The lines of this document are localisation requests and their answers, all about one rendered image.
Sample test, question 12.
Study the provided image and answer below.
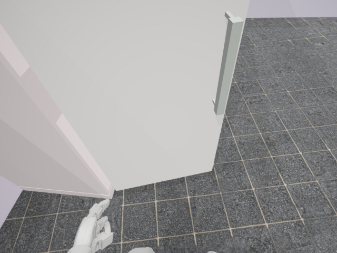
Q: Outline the handle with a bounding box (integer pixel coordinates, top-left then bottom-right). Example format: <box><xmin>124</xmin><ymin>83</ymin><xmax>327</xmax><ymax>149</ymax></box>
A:
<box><xmin>212</xmin><ymin>11</ymin><xmax>244</xmax><ymax>115</ymax></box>

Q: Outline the robot left hand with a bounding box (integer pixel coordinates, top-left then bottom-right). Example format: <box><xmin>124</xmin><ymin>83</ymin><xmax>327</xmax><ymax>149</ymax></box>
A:
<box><xmin>73</xmin><ymin>199</ymin><xmax>113</xmax><ymax>253</ymax></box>

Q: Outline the fridge door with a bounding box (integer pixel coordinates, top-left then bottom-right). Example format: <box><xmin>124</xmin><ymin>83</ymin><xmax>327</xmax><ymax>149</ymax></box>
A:
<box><xmin>0</xmin><ymin>0</ymin><xmax>250</xmax><ymax>191</ymax></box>

